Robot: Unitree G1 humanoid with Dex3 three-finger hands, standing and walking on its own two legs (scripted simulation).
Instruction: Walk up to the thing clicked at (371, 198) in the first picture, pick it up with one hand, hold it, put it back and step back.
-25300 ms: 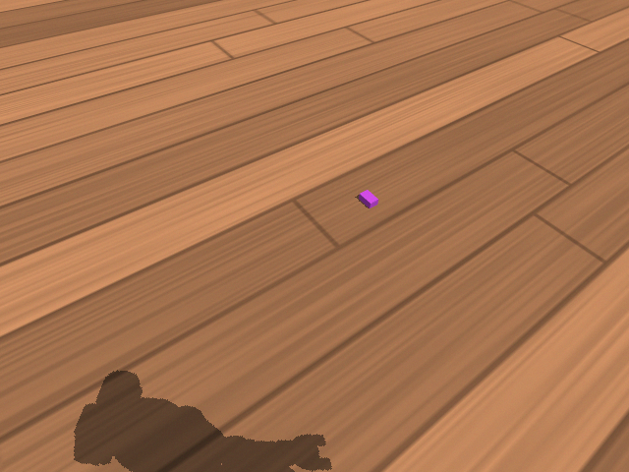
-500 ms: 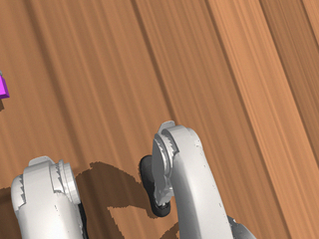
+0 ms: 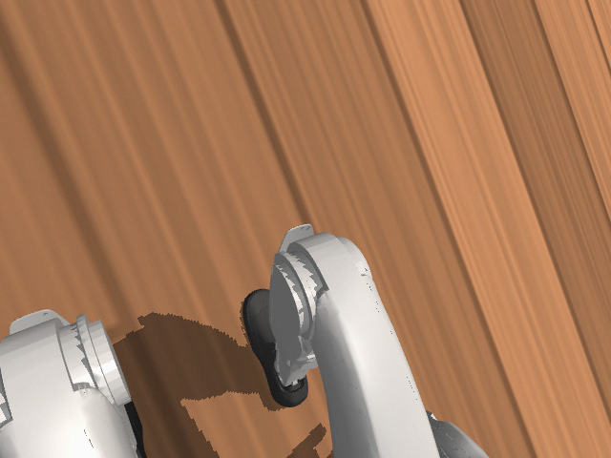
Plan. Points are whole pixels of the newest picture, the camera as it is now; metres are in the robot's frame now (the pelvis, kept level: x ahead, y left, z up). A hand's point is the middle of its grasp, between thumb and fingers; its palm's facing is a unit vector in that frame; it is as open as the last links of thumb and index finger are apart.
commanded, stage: rest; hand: left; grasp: from above
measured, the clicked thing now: out of the picture +0.49 +0.29 -0.26
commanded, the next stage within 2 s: open in 0.76 s
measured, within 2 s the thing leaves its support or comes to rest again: rests again in 0.44 s
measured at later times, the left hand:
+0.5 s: hand out of the picture +0.48 +0.29 -0.24, palm faces -0.45 -0.14 -0.88, open 7.6 cm
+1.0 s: hand out of the picture +0.48 +0.29 -0.25, palm faces -0.45 -0.13 -0.88, open 7.7 cm
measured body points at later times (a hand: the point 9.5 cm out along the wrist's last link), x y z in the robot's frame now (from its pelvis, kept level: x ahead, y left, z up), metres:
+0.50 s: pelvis +0.00 +0.01 +0.00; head +0.28 +0.12 +0.33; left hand +0.50 +0.29 -0.19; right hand +0.02 -0.25 -0.05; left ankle +0.06 +0.12 -0.27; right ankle +0.13 -0.13 -0.27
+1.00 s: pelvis -0.01 +0.01 +0.00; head +0.29 +0.12 +0.32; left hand +0.50 +0.29 -0.20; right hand +0.02 -0.24 -0.04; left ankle +0.06 +0.12 -0.27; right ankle +0.13 -0.13 -0.27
